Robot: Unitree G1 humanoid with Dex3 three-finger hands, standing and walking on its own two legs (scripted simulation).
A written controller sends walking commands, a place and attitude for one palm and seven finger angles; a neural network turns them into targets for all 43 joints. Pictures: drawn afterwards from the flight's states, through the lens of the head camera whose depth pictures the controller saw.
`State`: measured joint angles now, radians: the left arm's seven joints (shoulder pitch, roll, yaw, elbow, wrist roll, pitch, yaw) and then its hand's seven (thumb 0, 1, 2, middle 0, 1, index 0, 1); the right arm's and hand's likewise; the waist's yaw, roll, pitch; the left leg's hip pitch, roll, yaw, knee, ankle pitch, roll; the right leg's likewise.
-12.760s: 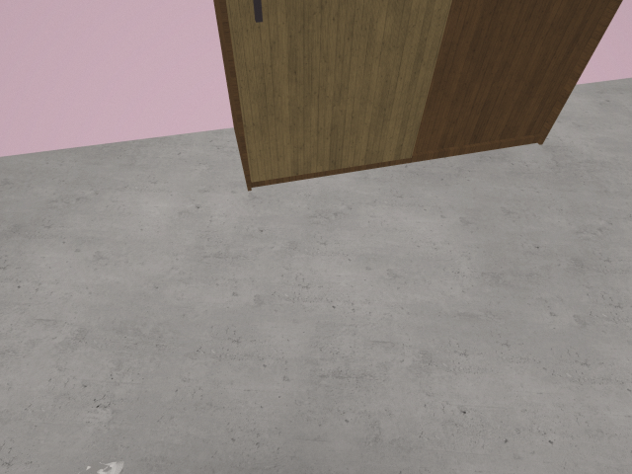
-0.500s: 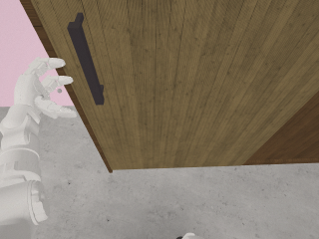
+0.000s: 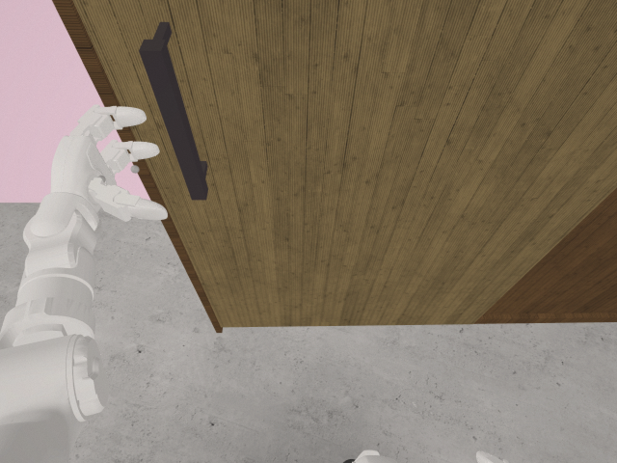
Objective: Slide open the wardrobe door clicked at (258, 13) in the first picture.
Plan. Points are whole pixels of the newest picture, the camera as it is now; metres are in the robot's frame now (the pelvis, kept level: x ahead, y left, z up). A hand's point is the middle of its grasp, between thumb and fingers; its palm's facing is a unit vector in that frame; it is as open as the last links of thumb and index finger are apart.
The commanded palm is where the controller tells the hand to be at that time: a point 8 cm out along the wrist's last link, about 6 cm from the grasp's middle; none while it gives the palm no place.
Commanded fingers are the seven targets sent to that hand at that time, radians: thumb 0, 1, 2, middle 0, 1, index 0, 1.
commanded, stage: feel for the door with the fingertips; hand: left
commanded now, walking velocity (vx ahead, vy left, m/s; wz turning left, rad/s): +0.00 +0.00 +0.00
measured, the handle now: (184, 123) +0.52 +0.17 +0.14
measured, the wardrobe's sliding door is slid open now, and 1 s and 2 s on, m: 0.00 0.00 0.00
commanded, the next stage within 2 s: slide the fingers in behind the handle in 1.04 s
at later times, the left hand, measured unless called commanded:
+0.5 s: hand (165, 167) +0.45 +0.19 +0.12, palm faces +0.00 -1.00 +0.01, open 14.0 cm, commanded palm +0.42 +0.24 +0.12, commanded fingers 0.00 -0.50 0.30 -0.30 -1.20 -0.30 -1.20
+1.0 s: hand (167, 154) +0.47 +0.19 +0.12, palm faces +0.01 -1.00 +0.00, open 14.0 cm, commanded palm +0.45 +0.24 +0.12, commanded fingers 0.00 -0.50 0.30 -0.30 -1.20 -0.30 -1.20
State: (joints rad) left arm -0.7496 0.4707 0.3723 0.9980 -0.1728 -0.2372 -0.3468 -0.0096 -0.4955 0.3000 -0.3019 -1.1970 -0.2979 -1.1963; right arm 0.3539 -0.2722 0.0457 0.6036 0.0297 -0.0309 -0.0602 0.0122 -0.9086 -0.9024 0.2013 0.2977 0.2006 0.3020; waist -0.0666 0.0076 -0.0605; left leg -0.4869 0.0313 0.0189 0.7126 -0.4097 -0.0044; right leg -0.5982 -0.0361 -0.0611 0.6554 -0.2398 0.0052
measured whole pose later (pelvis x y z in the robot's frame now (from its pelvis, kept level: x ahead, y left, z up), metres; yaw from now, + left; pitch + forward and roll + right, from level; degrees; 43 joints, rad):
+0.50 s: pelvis +0.00 +0.00 +0.00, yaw -1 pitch +11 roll -1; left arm -0.71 0.40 0.34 0.92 -0.16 -0.23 -0.27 -0.01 -0.50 0.30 -0.30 -1.20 -0.30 -1.20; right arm 0.37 -0.26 0.03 0.61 0.03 -0.03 -0.05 0.01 -0.91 -0.90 0.20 0.30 0.20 0.30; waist -0.08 0.01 -0.07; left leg -0.47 0.04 0.03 0.69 -0.41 -0.01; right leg -0.59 -0.03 -0.05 0.64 -0.24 0.00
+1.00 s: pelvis +0.00 +0.00 +0.00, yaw +0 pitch +12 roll -1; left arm -0.86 0.44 0.35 1.09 -0.13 -0.27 -0.26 -0.01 -0.50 0.30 -0.30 -1.20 -0.30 -1.20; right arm 0.38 -0.28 0.03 0.63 0.02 -0.04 -0.05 0.01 -0.91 -0.90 0.20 0.30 0.20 0.30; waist -0.10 0.01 -0.06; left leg -0.53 0.03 0.02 0.73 -0.41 -0.01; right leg -0.64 -0.04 -0.06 0.67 -0.24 0.00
